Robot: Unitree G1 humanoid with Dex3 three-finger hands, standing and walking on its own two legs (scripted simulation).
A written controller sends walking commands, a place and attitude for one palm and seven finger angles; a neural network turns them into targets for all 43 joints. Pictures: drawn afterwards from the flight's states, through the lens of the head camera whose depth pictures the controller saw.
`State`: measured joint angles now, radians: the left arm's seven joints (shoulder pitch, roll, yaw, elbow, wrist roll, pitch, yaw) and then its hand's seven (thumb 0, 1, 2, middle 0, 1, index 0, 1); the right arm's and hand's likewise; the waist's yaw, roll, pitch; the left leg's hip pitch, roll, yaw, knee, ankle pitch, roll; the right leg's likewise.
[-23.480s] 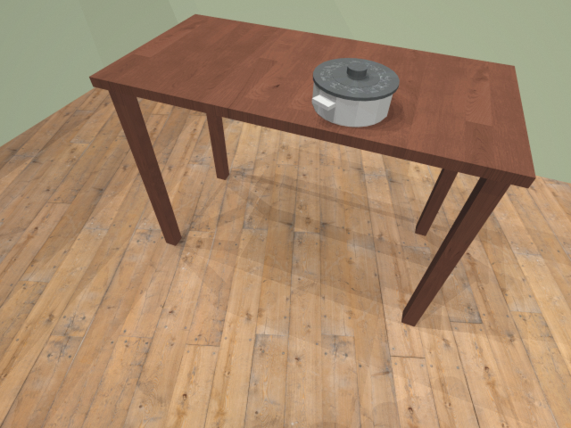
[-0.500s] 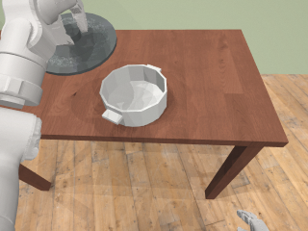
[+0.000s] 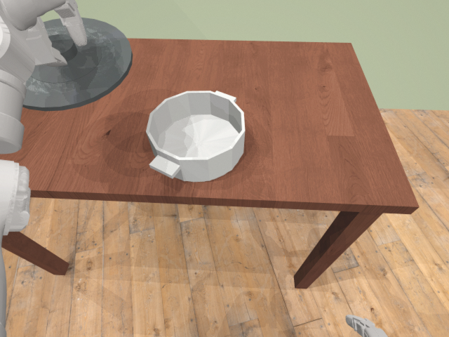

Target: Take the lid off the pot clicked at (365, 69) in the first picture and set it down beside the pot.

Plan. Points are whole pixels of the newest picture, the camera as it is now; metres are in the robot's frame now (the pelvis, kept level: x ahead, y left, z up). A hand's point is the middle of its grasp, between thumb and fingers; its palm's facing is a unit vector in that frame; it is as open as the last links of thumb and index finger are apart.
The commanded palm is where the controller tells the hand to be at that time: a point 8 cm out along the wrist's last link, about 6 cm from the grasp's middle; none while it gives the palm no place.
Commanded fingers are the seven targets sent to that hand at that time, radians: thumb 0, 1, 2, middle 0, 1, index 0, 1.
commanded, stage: move the lid sideways beside the pot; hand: left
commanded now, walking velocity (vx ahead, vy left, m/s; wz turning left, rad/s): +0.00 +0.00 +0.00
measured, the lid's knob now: (59, 48) +0.50 +0.27 +0.24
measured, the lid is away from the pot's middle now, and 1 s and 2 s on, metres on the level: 0.20 0.24 0.22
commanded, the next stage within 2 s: lower the lid onto the table in 0.50 s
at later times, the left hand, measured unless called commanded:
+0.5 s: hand (9, 50) +0.46 +0.32 +0.26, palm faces -0.25 -0.09 -0.97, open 7.5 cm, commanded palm +0.46 +0.31 +0.35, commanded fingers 0.00 0.61 1.03 -0.83 -1.07 -0.87 -1.04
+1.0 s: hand (31, 59) +0.47 +0.30 +0.24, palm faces -0.28 -0.14 -0.95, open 7.5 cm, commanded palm +0.47 +0.31 +0.32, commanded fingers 0.00 0.61 1.03 -0.83 -1.07 -0.87 -1.04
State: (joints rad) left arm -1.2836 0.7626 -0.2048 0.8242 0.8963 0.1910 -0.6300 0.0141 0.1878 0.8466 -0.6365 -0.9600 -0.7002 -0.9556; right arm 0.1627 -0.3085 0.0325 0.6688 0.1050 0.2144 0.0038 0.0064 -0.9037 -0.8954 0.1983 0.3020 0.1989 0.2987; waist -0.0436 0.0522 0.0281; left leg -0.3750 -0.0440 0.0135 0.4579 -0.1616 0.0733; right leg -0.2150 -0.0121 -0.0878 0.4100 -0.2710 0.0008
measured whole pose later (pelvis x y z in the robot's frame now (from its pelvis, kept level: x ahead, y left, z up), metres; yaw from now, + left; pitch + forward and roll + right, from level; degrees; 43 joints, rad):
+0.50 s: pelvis +0.00 +0.01 +0.00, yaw +0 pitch +5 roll -2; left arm -1.28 0.89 -0.15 0.88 0.91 0.09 -0.64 0.01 0.19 0.85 -0.64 -0.96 -0.70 -0.96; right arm 0.19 -0.32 0.03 0.67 0.11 0.22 -0.01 0.01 -0.90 -0.90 0.20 0.30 0.20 0.30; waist -0.05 0.05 0.05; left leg -0.39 -0.04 0.01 0.47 -0.17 0.08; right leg -0.22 -0.01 -0.08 0.39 -0.26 0.01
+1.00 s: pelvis +0.00 +0.02 +0.00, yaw +0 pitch +6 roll -2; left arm -1.28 0.82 -0.16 0.93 0.91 0.13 -0.62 0.01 0.19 0.85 -0.63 -0.96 -0.70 -0.96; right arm 0.19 -0.30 0.03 0.67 0.11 0.19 0.00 0.00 -0.90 -0.90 0.20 0.30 0.20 0.30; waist -0.07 0.05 0.03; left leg -0.42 -0.05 0.02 0.49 -0.18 0.09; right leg -0.24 -0.01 -0.08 0.41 -0.27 0.01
